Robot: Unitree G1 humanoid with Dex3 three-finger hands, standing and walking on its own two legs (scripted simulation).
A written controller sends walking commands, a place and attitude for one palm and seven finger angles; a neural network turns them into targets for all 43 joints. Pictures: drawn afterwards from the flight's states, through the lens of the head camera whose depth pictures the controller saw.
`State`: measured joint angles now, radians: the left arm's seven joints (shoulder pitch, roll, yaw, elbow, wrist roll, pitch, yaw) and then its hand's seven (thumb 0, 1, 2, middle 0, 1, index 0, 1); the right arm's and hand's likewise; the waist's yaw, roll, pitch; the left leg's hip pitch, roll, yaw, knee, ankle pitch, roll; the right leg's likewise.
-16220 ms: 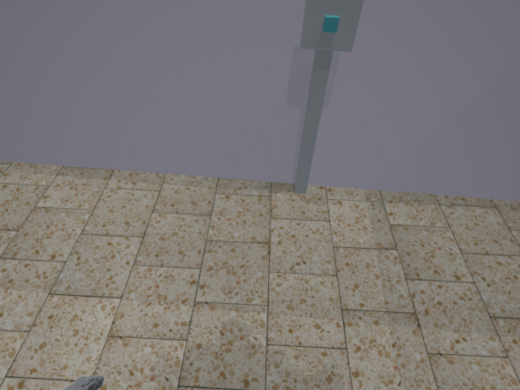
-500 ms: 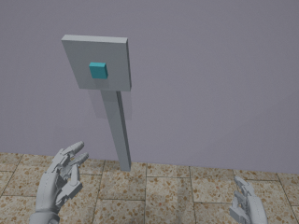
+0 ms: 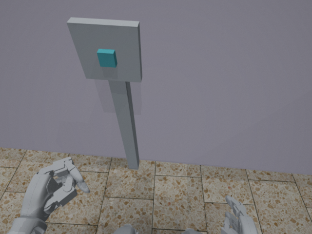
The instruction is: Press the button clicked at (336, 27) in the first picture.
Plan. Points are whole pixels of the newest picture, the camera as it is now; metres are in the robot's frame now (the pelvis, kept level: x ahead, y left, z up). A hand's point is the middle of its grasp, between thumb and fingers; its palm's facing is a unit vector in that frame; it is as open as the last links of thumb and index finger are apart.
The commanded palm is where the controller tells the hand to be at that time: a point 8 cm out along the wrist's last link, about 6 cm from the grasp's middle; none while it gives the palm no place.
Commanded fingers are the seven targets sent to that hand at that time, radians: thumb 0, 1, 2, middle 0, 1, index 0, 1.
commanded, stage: raise the hand and make a fist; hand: left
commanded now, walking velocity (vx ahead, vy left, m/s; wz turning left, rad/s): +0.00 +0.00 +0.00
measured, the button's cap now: (107, 57) +0.55 +0.17 +0.16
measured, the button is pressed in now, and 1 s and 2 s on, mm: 0 0 0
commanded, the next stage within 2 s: aim a knuckle at the button in 1.22 s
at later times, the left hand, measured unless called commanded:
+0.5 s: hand (57, 169) +0.23 +0.21 +0.11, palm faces -0.01 -1.00 -0.06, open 3.1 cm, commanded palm +0.20 +0.27 +0.12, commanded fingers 0.00 0.90 0.90 -1.30 -1.50 -1.30 -1.50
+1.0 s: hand (54, 148) +0.26 +0.21 +0.15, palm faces -0.02 -1.00 -0.05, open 3.1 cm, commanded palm +0.22 +0.26 +0.15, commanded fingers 0.00 0.90 0.90 -1.30 -1.50 -1.30 -1.50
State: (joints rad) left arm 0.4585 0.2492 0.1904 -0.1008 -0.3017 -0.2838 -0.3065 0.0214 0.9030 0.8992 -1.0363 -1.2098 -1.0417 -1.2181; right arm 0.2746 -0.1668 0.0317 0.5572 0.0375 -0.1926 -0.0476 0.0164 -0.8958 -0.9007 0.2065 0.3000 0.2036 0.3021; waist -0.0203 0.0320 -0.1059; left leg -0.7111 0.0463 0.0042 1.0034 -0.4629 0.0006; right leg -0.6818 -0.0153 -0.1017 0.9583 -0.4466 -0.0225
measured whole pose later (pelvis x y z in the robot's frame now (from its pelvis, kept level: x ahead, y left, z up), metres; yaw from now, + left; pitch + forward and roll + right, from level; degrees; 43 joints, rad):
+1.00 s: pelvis +0.03 +0.00 +0.04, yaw +0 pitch +2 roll -1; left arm 0.26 0.30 0.27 -0.07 -0.33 -0.09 -0.35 0.02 0.90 0.90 -1.30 -1.50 -1.30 -1.50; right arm 0.26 -0.27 0.04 0.59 0.05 -0.26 -0.07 0.02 -0.90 -0.90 0.20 0.30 0.20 0.30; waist 0.02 0.04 -0.07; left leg -0.36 0.03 0.02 0.68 -0.36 0.00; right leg -0.34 -0.02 -0.09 0.65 -0.35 -0.01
